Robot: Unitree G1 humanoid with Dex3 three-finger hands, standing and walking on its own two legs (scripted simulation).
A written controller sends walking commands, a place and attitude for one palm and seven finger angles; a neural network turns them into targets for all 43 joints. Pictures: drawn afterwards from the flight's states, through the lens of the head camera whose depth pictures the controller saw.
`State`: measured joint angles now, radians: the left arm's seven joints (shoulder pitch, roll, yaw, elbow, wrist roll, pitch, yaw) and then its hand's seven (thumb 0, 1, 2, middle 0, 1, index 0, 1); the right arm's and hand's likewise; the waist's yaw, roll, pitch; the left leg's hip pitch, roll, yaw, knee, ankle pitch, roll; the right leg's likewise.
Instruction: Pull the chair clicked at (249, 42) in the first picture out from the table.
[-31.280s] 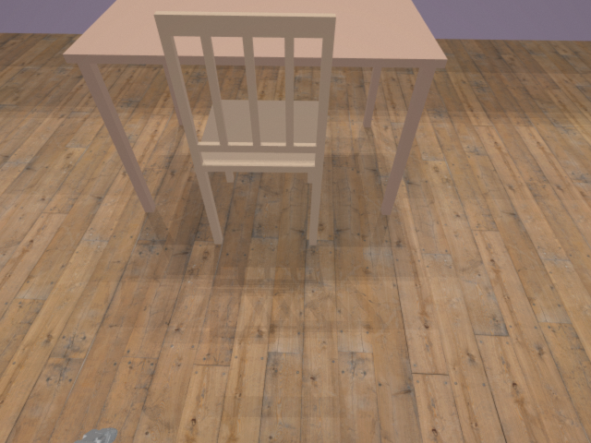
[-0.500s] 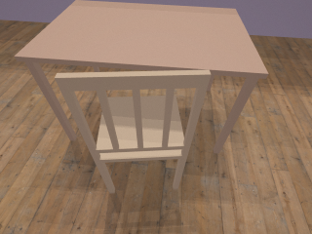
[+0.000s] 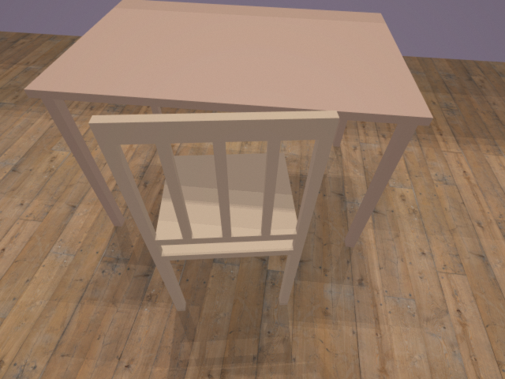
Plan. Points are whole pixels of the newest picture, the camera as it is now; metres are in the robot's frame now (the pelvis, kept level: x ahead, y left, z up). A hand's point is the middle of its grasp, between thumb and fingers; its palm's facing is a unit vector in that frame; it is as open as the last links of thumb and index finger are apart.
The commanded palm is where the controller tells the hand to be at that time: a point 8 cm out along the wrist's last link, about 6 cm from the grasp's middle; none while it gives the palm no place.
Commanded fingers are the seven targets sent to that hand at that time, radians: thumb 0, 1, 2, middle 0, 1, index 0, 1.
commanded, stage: shuffle to correct the standing spot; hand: left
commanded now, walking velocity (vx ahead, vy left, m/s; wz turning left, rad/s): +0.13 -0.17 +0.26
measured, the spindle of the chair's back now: (223, 194) +0.51 +0.10 -0.08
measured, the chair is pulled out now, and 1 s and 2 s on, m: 0.15 0.15 0.15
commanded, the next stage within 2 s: come to a stop and stand still in 1.00 s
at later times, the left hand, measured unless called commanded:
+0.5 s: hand out of the picture -0.02 +0.11 -0.19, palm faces +0.14 -0.98 -0.13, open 7.4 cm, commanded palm none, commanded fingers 0.00 0.90 0.90 -0.20 -0.30 -0.20 -0.30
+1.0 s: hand out of the picture +0.07 +0.09 -0.18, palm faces +0.13 -0.98 -0.17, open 7.4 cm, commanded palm none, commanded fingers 0.00 0.90 0.90 -0.20 -0.30 -0.20 -0.30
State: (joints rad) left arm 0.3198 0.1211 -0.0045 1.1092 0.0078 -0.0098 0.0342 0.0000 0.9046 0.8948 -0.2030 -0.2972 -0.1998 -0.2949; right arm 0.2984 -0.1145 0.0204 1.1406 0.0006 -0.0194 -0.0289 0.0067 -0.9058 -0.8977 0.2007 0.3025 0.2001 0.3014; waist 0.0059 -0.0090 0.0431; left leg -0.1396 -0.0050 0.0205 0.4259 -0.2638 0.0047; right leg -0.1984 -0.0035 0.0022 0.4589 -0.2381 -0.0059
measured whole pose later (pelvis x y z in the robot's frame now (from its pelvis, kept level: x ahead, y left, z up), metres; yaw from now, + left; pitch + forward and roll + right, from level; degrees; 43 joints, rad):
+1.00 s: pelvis +0.07 -0.10 -0.01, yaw +5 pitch +0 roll +0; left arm 0.28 0.19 0.06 0.98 0.03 0.06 -0.01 0.00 0.91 0.89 -0.20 -0.30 -0.20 -0.29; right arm 0.26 -0.14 -0.02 1.06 -0.03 0.00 -0.04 0.00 -0.91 -0.90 0.20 0.30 0.20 0.30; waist 0.01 -0.05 0.07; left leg -0.26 0.06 0.11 0.53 -0.27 0.00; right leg -0.45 -0.02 0.00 1.08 -0.41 -0.01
